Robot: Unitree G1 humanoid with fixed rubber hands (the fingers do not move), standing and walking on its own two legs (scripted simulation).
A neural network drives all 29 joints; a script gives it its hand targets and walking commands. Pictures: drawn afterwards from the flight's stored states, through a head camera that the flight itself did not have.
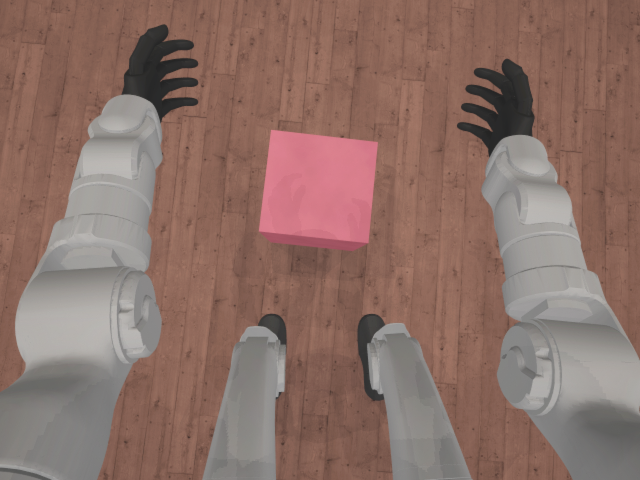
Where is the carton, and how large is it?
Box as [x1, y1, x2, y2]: [259, 130, 377, 250]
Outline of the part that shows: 271,130 259,231 272,242 353,250 367,243 377,142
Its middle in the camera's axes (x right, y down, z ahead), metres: -0.01 -0.09 +0.87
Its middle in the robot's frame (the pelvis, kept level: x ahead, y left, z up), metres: +0.50 +0.00 -0.52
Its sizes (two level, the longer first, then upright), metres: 0.210 0.200 0.250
